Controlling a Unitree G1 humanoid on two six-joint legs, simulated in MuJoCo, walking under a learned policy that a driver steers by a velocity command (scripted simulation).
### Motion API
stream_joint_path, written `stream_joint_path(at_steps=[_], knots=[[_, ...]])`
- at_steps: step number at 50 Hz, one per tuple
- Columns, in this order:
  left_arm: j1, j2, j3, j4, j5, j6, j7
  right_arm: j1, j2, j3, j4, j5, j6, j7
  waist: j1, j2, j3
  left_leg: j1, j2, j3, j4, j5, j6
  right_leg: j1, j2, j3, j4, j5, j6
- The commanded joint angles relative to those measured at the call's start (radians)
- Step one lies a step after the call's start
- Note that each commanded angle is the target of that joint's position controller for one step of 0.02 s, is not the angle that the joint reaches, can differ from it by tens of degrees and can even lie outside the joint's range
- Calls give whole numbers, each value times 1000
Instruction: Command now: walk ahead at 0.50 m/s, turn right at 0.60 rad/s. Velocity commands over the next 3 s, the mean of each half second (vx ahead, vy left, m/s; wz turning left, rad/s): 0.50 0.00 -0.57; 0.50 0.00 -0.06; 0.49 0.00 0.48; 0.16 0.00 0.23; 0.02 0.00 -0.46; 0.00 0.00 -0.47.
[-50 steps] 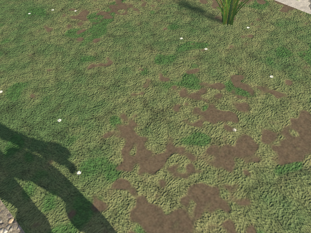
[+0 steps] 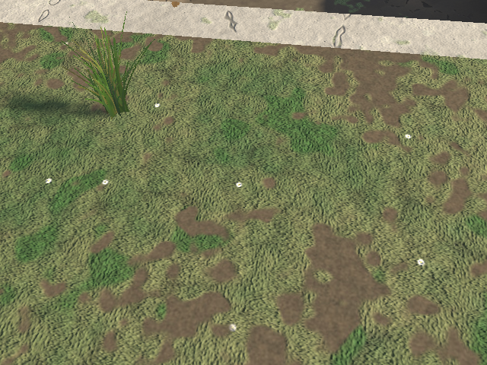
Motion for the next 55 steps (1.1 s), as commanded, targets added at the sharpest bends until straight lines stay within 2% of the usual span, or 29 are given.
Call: stream_joint_path(at_steps=[1, 2, 5, 10, 13, 16, 18, 19, 20, 21, 22, 23, 24, 25, 27, 31, 34, 37, 40, 42, 43, 44, 45, 46, 47, 48, 50, 52, 55], knots=[[90, 125, 37, -47, 13, -23, 10, -56, -134, -27, -115, -23, -44, -4, 38, -50, -160, -379, 70, -92, -17, 104, 14, 418, -268, 457, -327, 100, -206], [65, 122, 34, -56, 19, -23, 13, -43, -134, -29, -112, -28, -32, -2, 16, -63, -147, -333, 72, -90, -45, 124, 5, 354, -253, 434, -349, 149, -207], [81, 138, 38, -33, 12, -30, 29, -62, -92, -20, -115, -40, -7, -3, 6, -47, -112, -303, 55, -61, -168, 193, -38, 242, -221, 350, -376, 266, -216], [154, 158, 44, 14, 2, -19, 51, -253, -41, 2, -161, -33, -8, 6, 76, -76, -63, -239, -12, -52, -521, 497, -60, 178, -147, 279, -363, 156, -146], [204, 162, 46, 44, -6, -13, 52, -322, -55, -2, -186, -19, -18, 17, 102, -87, -54, -195, -40, -66, -620, 528, -48, 208, -168, 337, -325, 95, -131], [216, 151, 44, 60, -8, -3, 57, -315, -87, -17, -191, -15, -28, 25, 88, -114, -60, -165, -51, -88, -683, 429, -18, 298, -196, 423, -238, 87, -113], [195, 140, 43, 59, -5, 5, 57, -221, -104, -32, -170, -15, -36, 20, 36, -143, -85, -38, -60, -63, -727, 371, 17, 305, -181, 446, -161, 142, -88], [187, 104, 30, 52, -1, 5, 55, -121, -131, -47, -152, -25, -41, 13, -14, -130, -156, 133, -24, -78, -740, 376, 53, 269, -132, 409, -40, 186, -57], [193, 46, 8, 32, 17, 2, 52, 35, -187, -62, -140, -38, -42, 4, -73, -19, -301, 401, 150, -243, -718, 344, 118, 139, -68, 323, 243, 37, -16], [335, 8, -5, 17, -16, -6, 53, 119, -244, -78, -98, -43, -27, 11, -12, 324, -414, 689, 352, -711, -818, 97, 276, -209, 57, 202, 549, -401, 53], [326, 104, 9, 47, -22, -9, 57, 104, -152, -59, -109, -16, -24, 19, -32, 218, -336, 645, 354, -788, -875, -121, 257, -322, -22, 230, 672, -376, 67], [220, 145, 21, 41, -16, -7, 56, 71, -98, -45, -110, -15, -19, 16, -57, 122, -212, 525, 310, -641, -893, -100, 220, -344, -50, 211, 696, -281, 73], [157, 136, 20, 30, -5, -5, 57, 23, -86, -36, -113, -26, -13, 16, -41, 51, -138, 403, 269, -522, -908, 22, 204, -314, -78, 174, 679, -218, 77], [112, 121, 21, 17, 7, -11, 54, -1, -70, -31, -104, -32, -10, 15, -27, 38, -82, 310, 235, -442, -929, 137, 209, -298, -101, 171, 630, -176, 76], [123, 82, 16, 19, -1, -12, 44, -13, -46, -22, -90, -36, -16, 14, 10, 88, -71, 226, 183, -327, -968, 260, 206, -224, -133, 150, 550, -143, 72], [48, 30, -8, -2, 16, -15, 35, 15, -97, -34, -52, -14, -21, 11, 7, 73, -58, 205, 188, -219, -1025, 417, 244, -235, -162, 91, 344, -64, 90], [-43, 12, -22, -15, 13, -29, 20, 33, -126, -39, -34, -6, -9, 8, -23, 64, -49, 190, 157, -122, -1038, 459, 220, -175, -156, 53, 147, 100, 92], [-128, 22, -22, -33, 4, -36, 8, 90, -146, -40, -5, 3, 2, 8, -53, 70, -40, 202, 161, -88, -1026, 460, 201, -107, -128, 24, 26, 181, 91], [-177, 46, -14, -57, 1, -43, -1, 129, -158, -41, 23, 14, 18, 6, -44, 77, -19, 251, 201, -120, -987, 481, 183, -70, -111, 28, -52, 127, 63], [-82, 83, 7, -34, 5, -49, 1, 112, -173, -42, 27, 18, 30, 1, 32, 76, -61, 246, 190, -111, -877, 622, 153, 100, -80, 6, -125, 110, 34], [48, 128, 32, 7, 12, -48, 9, 115, -152, -33, 26, 13, 31, -1, 95, 56, -144, 197, 138, -73, -718, 703, 126, 301, -72, 2, -140, 112, 10], [229, 202, 56, 34, 30, -45, 23, 102, -90, -7, -4, -11, 26, -1, 173, -34, -294, 16, 78, -28, -425, 498, 80, 587, -249, 177, -110, 115, -52], [279, 279, 69, 47, 35, -34, 28, 218, 22, 27, -28, -11, 10, -2, 122, -299, -429, -327, -69, 3, -84, -88, 22, 853, -489, 594, -202, -73, -186], [283, 184, 46, 48, 29, -34, 26, 174, -82, 1, -11, 13, 2, -2, 157, -209, -393, -420, -39, -115, 53, -138, 23, 783, -473, 670, -273, -207, -179], [225, 144, 30, 53, 20, -39, 25, 102, -126, -17, -36, 28, -1, -1, 143, -178, -254, -475, 0, -113, 77, -52, 33, 675, -441, 525, -294, -183, -142], [159, 112, 19, 53, 20, -44, 23, 66, -117, -17, -41, 22, 3, -4, 111, -138, -190, -449, 38, -95, 48, 31, 30, 564, -398, 416, -319, -107, -121], [74, 61, 7, 60, 31, -58, 17, 69, -92, -24, -36, 8, 24, -4, 51, -147, -115, -364, 81, -102, -14, 136, 18, 400, -338, 263, -388, 20, -100], [46, 54, 11, 78, 33, -75, 18, 86, -50, -20, -29, 12, 47, -2, 22, -125, -92, -318, 86, -99, -33, 179, 7, 327, -327, 172, -438, 114, -105], [50, 77, 23, 112, 39, -86, 28, 31, -33, -20, -55, 6, 64, -2, 17, -79, -49, -375, 86, -118, -116, 283, -10, 318, -329, 65, -471, 219, -107]])
Next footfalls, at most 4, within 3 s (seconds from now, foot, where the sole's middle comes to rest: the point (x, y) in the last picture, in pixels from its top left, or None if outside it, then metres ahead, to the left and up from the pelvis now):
0.38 left None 0.41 0.11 -0.76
0.88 right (341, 305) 0.57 -0.23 -0.76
1.40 left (267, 207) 0.91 -0.04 -0.76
1.84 right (315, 156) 1.11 -0.22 -0.76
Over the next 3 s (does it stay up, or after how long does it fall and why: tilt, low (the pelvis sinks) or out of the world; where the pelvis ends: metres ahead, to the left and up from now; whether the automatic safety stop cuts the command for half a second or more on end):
stays up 0.98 -0.15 0.02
